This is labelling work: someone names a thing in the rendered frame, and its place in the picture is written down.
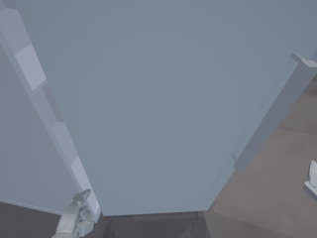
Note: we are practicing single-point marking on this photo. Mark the robot left hand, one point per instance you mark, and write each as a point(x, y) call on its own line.
point(70, 219)

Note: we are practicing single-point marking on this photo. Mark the handle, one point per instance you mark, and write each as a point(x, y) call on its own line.
point(298, 81)

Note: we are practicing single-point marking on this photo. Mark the robot right hand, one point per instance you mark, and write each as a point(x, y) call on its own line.
point(310, 186)

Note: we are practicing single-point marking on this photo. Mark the fridge door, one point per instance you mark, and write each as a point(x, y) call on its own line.
point(157, 95)

